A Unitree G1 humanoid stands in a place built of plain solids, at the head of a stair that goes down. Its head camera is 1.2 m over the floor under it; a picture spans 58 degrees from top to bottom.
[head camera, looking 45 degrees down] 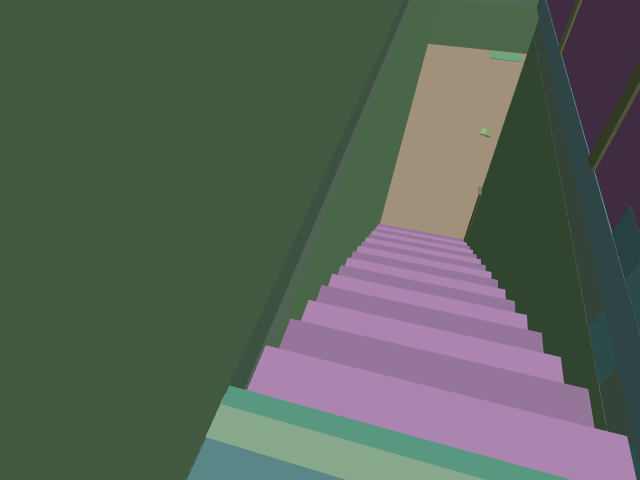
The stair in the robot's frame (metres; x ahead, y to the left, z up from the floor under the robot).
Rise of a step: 0.19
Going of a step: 0.26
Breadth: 1.20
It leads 16 degrees to the right of straight ahead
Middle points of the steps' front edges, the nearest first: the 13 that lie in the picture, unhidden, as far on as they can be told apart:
0.44 -0.31 0.00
0.68 -0.38 -0.19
0.93 -0.45 -0.38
1.18 -0.52 -0.56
1.43 -0.59 -0.75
1.67 -0.66 -0.94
1.92 -0.73 -1.13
2.17 -0.80 -1.32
2.41 -0.86 -1.51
2.66 -0.93 -1.70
2.91 -1.00 -1.89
3.16 -1.07 -2.07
3.40 -1.14 -2.26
